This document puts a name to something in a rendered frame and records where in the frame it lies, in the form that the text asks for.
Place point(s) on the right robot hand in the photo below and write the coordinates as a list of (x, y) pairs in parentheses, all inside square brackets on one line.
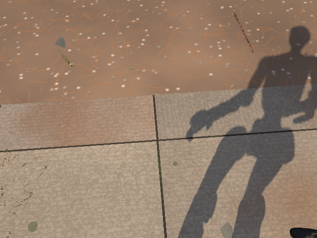
[(299, 232)]

